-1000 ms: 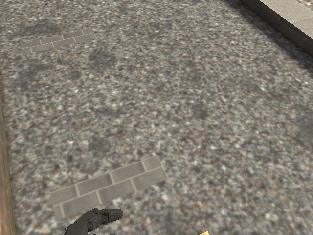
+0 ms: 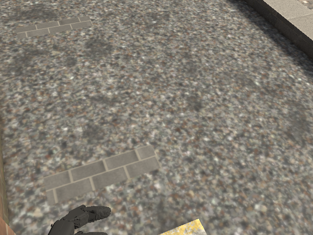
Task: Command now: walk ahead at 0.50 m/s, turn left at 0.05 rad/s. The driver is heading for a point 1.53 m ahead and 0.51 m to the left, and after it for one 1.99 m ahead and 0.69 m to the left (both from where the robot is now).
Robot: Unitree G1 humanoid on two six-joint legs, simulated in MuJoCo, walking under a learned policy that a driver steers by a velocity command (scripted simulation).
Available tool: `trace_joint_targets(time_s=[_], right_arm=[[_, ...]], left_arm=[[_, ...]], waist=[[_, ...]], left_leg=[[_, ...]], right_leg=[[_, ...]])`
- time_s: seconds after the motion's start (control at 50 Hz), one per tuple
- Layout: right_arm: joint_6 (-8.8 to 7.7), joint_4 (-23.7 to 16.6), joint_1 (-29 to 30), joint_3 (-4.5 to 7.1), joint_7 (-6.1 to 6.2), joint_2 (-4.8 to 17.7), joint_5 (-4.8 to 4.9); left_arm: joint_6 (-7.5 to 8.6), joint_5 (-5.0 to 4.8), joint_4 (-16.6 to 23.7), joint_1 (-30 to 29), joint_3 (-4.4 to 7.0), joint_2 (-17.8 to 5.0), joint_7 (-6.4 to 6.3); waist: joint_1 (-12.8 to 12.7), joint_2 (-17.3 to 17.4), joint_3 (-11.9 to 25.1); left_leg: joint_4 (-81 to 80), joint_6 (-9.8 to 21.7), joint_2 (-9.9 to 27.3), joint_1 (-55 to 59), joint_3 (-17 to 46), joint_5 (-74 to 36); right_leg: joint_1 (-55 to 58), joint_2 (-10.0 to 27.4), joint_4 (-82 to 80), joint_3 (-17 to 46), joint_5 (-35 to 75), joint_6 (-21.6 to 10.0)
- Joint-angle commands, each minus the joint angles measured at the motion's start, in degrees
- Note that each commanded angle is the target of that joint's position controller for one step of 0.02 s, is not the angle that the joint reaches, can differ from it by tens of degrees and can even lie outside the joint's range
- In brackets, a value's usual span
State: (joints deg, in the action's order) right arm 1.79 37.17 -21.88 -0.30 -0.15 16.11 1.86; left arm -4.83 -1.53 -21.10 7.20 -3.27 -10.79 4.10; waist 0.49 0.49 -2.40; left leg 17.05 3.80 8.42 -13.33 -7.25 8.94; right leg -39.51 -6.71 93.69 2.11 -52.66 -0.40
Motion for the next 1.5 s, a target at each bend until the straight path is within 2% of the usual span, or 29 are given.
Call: trace_joint_targets(time_s=[0.02, 0.06, 0.12, 0.18, 0.26, 0.34, 0.44, 0.48, 0.52, 0.6, 0.62, 0.64, 0.7, 0.78, 0.82, 0.86, 0.9, 0.94, 0.96, 1.0, 1.02, 1.06, 1.14, 1.34, 1.36, 1.38, 1.4, 1.44, 1.5], right_arm=[[0.57, -4.15, 2.58, 0.91, -0.82, 9.18, 2.00], [0.46, -6.73, 10.08, 0.93, -0.74, 9.42, 4.54], [-1.56, -0.75, -7.40, 1.86, -0.11, 7.26, 2.78], [-1.66, 4.24, -15.79, 1.55, -0.79, 3.84, 1.86], [0.91, -5.75, 10.29, 1.34, -1.58, 8.42, 4.60], [-2.78, -0.92, -6.59, 1.51, -0.27, 2.75, 4.34], [-1.16, 7.35, -22.35, 1.50, -0.34, -2.51, 3.56], [1.00, 2.72, -15.37, 1.50, -0.96, 3.35, 2.76], [0.94, -2.55, -0.10, 3.42, -1.96, 13.10, 4.06], [0.50, -4.05, 4.80, 3.67, 0.39, 7.55, 4.64], [-1.22, -6.71, 8.09, 2.90, 1.03, 2.51, 3.92], [-4.68, -9.01, 14.33, 2.88, 1.08, 1.90, 4.23], [-8.80, -0.73, 14.78, 4.89, -1.90, 2.52, 2.41], [0.43, 7.63, -19.69, 4.43, -1.62, -1.06, 2.85], [2.14, 9.34, -33.19, 4.54, -0.47, 0.02, 2.41], [1.94, 9.45, -33.38, 5.77, 0.49, 2.84, -1.10], [0.49, 6.82, -24.83, 4.01, -0.25, 1.75, 0.23], [0.08, 1.65, -4.05, 1.08, -0.93, 5.16, -1.66], [-0.09, 1.32, -1.82, 4.49, 0.43, 14.31, -2.19], [0.42, -0.23, -3.49, 0.79, 0.37, 3.54, -2.85], [0.40, 0.70, -5.34, -0.50, -0.47, 1.28, -0.73], [0.07, -0.19, 0.27, 2.76, 3.57, 11.85, -3.55], [1.59, 5.70, -12.96, 2.32, 5.41, 8.60, -2.73], [2.62, 5.58, -0.96, 2.52, 5.11, 2.26, 0.15], [2.47, 2.89, 4.87, 3.06, 4.72, 2.26, 2.36], [0.97, -2.82, 16.28, 3.04, 4.72, 2.27, 3.28], [-2.62, -8.42, 29.12, 2.77, 4.16, 2.85, 3.51], [-6.59, -5.47, 24.84, 2.58, 2.68, -1.45, 4.18], [-2.92, 8.83, -7.51, 4.91, 1.83, -0.01, -0.43]], left_arm=[[1.38, -0.84, 5.73, -2.28, -0.61, 2.69, 0.99], [3.03, 0.99, 4.13, 1.21, 0.53, -1.23, 0.23], [3.04, 2.73, 4.57, -5.01, 1.81, -7.56, -0.38], [1.79, 1.74, 4.94, -8.27, 0.72, -0.62, -0.35], [2.65, 1.38, 4.14, 0.96, 0.26, 2.57, -1.01], [2.79, 2.35, 2.37, -0.50, 4.17, -10.48, -1.32], [0.01, 0.07, 2.52, -8.36, 3.01, 0.14, -1.93], [-0.41, 0.25, 2.65, -5.92, 1.74, 4.18, -1.93], [1.44, -1.70, 2.41, -1.18, 2.31, 1.10, -2.39], [4.31, 2.85, -5.05, 19.04, 3.77, -6.39, -3.52], [5.58, 3.24, -8.98, 27.54, 6.67, -14.25, -3.37], [7.51, 1.27, -10.44, 27.96, 7.90, -15.66, -3.73], [7.26, 0.16, -15.71, 32.36, 8.77, -7.86, -6.67], [0.66, 2.40, -13.52, -0.61, 5.64, -5.26, -4.45], [-0.05, 1.37, -11.01, -6.80, 5.02, -6.10, -4.12], [1.99, 1.93, -14.70, 0.81, 5.23, -7.29, -4.24], [3.52, 3.16, -16.05, 0.70, 3.54, -2.10, -6.50], [2.68, 1.48, -8.36, 7.27, 2.29, 6.37, -6.99], [2.65, -1.13, -5.65, 5.50, 0.39, 6.22, -7.57], [1.15, -1.58, -12.18, 8.06, 3.70, -5.55, -7.58], [1.01, -1.94, -15.49, 11.44, 4.34, -2.03, -6.60], [1.80, -2.24, -7.19, 2.13, 3.19, -2.50, -7.28], [0.66, -1.72, -9.69, -6.66, 5.03, -3.98, -6.26], [5.48, -1.25, -12.04, 2.19, 3.11, -2.89, -4.27], [5.98, -1.49, -16.02, 12.49, 3.96, -5.19, -4.04], [6.80, -0.07, -20.93, 21.41, 7.31, -16.43, -5.19], [8.85, -2.30, -23.66, 27.79, 8.86, -21.29, -5.99], [10.90, -1.70, -28.85, 23.06, 8.03, -15.84, -8.89], [7.40, -0.32, -28.81, 7.42, 6.34, -6.29, -8.49]], waist=[[-1.64, 18.86, 4.10], [-5.99, 9.62, -1.79], [3.05, -14.31, 6.59], [6.67, -1.85, 13.24], [-5.80, 17.02, -2.81], [1.32, -17.00, 5.79], [8.39, 1.67, 7.99], [4.29, 15.85, -1.32], [-1.85, 15.95, -8.71], [-11.28, 12.16, -3.44], [-14.85, -15.82, -8.64], [-15.00, -26.50, -11.92], [-10.96, -7.92, -2.25], [14.58, -4.31, 1.57], [20.80, 0.91, 1.52], [19.67, 1.34, 5.16], [14.28, -0.13, -0.88], [-6.74, 0.85, -6.14], [-4.98, 15.18, -8.90], [-0.31, 0.00, -6.23], [-2.68, -1.51, 0.04], [-0.87, 19.65, -1.25], [5.75, 3.46, 3.51], [-1.78, 13.76, 4.79], [-6.71, 7.56, -3.04], [-13.57, -18.01, -17.86], [-18.63, -27.63, -33.59], [-9.56, -24.72, -33.35], [6.27, -9.59, -9.15]], left_leg=[[-15.49, 3.40, 8.25, -2.94, 14.50, 30.66], [-15.51, 3.76, 6.75, -9.04, 14.01, 25.28], [-2.40, 5.07, -0.28, 3.59, 4.86, 3.91], [0.71, 6.02, -2.02, 14.34, 3.79, -0.27], [-17.95, 5.88, 4.80, -14.91, 23.33, 30.03], [4.88, 8.27, -5.98, -8.07, 8.88, 6.97], [6.54, 6.03, -8.89, 10.83, 7.57, 9.13], [-7.97, 8.03, -1.32, 1.97, 27.06, 30.55], [-14.48, 11.69, 9.04, -12.27, 50.84, 48.50], [-10.58, 2.12, -7.09, -24.22, 23.86, 33.80], [17.04, 4.77, -12.96, -44.49, 17.55, 30.39], [25.39, 9.91, -13.21, -64.62, 22.85, 26.94], [25.15, 10.71, -14.34, -66.15, 35.44, 6.25], [58.53, -4.49, -20.22, 6.60, 7.67, -19.46], [49.85, -0.62, -16.70, 18.81, 8.32, -9.17], [6.60, 7.63, -9.14, 24.23, 15.67, -4.03], [0.42, 5.73, -1.97, 20.08, 18.14, -16.68], [8.33, 4.24, -2.56, 2.30, 39.35, -19.19], [-1.44, 9.60, 6.58, -12.46, 60.59, 4.73], [2.14, 4.08, -3.29, -15.10, 42.16, 14.54], [10.40, 0.52, -11.50, -9.35, 24.53, 9.77], [-1.59, 9.76, 1.83, -17.32, 57.44, 16.46], [7.48, 8.68, -1.35, 5.66, 52.10, 13.25], [9.86, 10.39, -8.38, -18.20, 35.00, 8.93], [20.93, 6.35, -11.20, -32.25, 26.60, 17.31], [38.41, 1.84, -19.77, -46.86, 15.63, 32.57], [47.14, 0.47, -18.36, -62.64, 20.45, 35.79], [52.52, -0.49, -13.50, -68.59, 28.25, 17.56], [55.42, -3.03, -12.47, -25.04, 19.05, -17.43]], right_leg=[[3.40, -1.34, 8.82, -5.67, -20.26, -0.10], [8.25, 2.10, -8.79, -0.90, -14.28, -3.88], [6.37, 9.38, -24.94, 11.43, -9.06, -9.34], [2.24, 7.42, -6.82, 1.96, -6.50, -3.80], [9.55, 3.14, 6.32, -7.33, -14.58, 0.16], [15.12, 10.69, -28.43, 12.07, -8.86, -11.70], [0.33, 5.50, -2.41, -7.18, -12.89, -2.79], [-6.99, -2.17, 19.67, -17.43, -20.52, 3.40], [-4.57, 3.41, 11.58, -2.12, -19.14, 1.69], [28.33, -3.52, -30.05, -10.20, -26.13, -4.81], [33.29, 5.63, -40.79, 13.45, -26.38, -10.82], [36.11, 13.30, -48.73, 34.90, -29.85, -16.97], [43.15, 18.21, -49.12, 42.56, 4.39, -18.70], [-20.22, 12.48, -39.56, 5.57, -8.43, -7.77], [-21.25, 10.59, -24.52, -2.31, 9.91, -1.84], [-5.03, 2.68, 7.56, -13.87, 29.74, 7.92], [-10.94, 4.70, 37.42, -10.24, 0.95, 4.08], [-19.14, 4.83, 38.97, -1.29, 17.61, 2.67], [-21.57, 6.56, 34.51, 5.93, 16.99, 2.34], [-11.16, 6.68, 28.40, 2.63, 27.56, 4.35], [-7.16, 4.67, 33.32, -4.09, 28.69, 5.02], [-13.71, 7.28, 36.14, 9.29, 29.13, 7.63], [-20.76, 7.08, 27.24, 8.17, 25.79, 8.82], [20.35, 8.57, -10.24, 1.05, 8.51, 8.02], [20.70, 7.75, -23.43, 7.34, -3.61, 5.72], [11.94, 9.93, -54.98, 22.74, -22.86, 0.22], [5.27, 10.89, -70.78, 43.15, -26.36, -3.57], [2.70, 12.78, -65.98, 51.71, -27.06, -6.88], [-9.63, 13.13, -44.16, 29.73, -3.12, -9.57]])
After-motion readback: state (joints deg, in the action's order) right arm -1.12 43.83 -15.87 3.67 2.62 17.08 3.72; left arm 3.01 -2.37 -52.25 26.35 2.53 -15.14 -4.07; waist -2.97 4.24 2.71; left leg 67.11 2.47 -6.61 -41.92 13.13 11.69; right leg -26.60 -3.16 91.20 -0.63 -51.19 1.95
